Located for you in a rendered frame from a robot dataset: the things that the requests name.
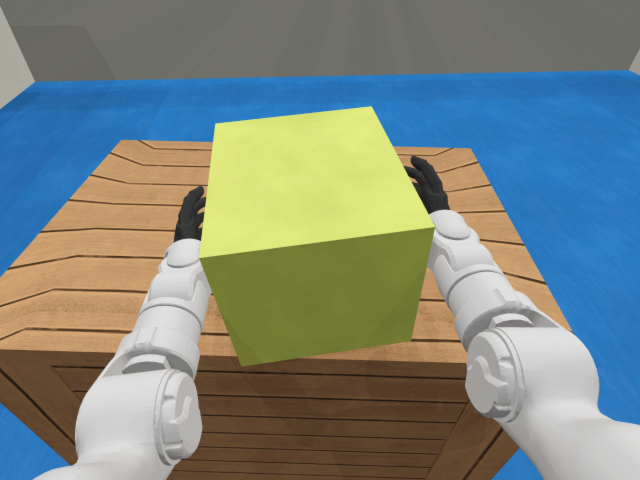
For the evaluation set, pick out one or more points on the right robot forearm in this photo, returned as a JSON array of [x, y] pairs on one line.
[[473, 286]]

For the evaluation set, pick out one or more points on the left robot upper arm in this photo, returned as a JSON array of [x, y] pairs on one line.
[[135, 426]]

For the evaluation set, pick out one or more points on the robot left hand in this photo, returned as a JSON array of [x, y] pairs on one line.
[[189, 221]]

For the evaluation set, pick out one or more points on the carton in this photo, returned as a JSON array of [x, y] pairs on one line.
[[314, 239]]

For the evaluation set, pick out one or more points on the left robot forearm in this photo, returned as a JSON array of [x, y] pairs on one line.
[[170, 321]]

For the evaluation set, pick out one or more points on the pedestal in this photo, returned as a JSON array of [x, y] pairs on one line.
[[392, 412]]

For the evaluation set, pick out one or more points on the right robot upper arm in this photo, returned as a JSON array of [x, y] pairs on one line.
[[540, 385]]

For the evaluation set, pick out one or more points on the robot right hand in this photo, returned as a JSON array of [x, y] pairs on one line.
[[429, 186]]

